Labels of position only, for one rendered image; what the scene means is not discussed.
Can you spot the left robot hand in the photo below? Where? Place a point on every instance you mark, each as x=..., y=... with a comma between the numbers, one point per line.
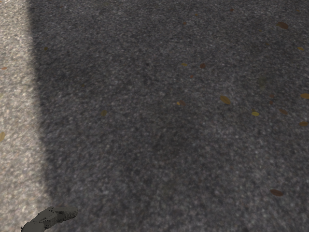
x=49, y=217

